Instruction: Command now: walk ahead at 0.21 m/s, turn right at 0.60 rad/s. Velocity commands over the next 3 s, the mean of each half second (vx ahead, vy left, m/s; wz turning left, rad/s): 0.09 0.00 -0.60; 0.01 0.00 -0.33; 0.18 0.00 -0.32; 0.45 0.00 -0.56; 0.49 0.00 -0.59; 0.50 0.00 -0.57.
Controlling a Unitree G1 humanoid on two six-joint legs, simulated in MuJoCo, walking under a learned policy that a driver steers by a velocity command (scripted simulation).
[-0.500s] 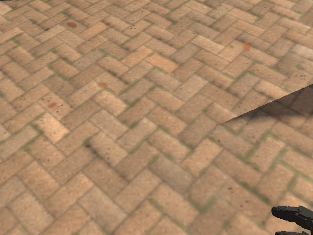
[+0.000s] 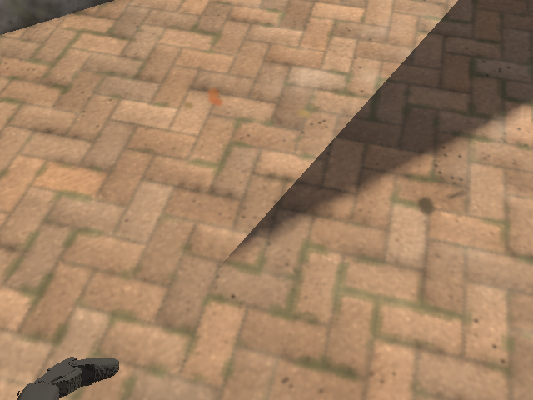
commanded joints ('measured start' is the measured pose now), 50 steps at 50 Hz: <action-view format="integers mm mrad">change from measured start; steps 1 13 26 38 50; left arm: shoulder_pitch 300 77 132 70 69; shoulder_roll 203 192 184 74 74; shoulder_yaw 93 62 66 24 -2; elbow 3 -52 -59 -33 39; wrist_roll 5 10 4 -2 35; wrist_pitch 1 18 45 66 28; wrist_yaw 21 73 82 70 60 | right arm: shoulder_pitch -60 -101 -130 -142 -130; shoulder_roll -154 -87 -194 -147 -90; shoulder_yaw -33 10 -40 -27 16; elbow -85 -138 -179 -168 -110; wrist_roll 2 -45 -86 -27 -50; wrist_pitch -6 42 34 64 38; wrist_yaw -8 -15 2 -4 8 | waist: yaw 213 59 90 40 66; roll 31 -44 292 246 -79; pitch -212 -235 -142 -146 -82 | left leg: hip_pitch -194 -514 -181 -125 -244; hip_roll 123 -14 392 227 46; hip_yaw -31 -298 -750 -362 -214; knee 470 595 -99 -20 70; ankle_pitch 765 46 459 586 273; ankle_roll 49 -59 303 252 -33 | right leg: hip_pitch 499 276 -66 170 359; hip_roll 54 -112 159 52 -70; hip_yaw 15 371 186 32 207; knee -126 -239 403 157 -224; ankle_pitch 218 230 -571 -391 -72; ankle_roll -96 -221 60 129 -27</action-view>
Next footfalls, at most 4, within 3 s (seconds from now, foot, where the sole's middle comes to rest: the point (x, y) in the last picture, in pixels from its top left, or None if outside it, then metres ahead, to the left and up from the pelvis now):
0.02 right None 0.19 -0.10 -0.76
0.48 left None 0.22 0.12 -0.76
0.86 right None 0.08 -0.11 -0.76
1.80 right None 0.32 -0.31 -0.76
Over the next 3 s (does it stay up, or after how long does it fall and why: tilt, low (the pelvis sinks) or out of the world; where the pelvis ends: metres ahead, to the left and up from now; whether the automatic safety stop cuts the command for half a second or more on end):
stays up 0.53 -0.71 0.02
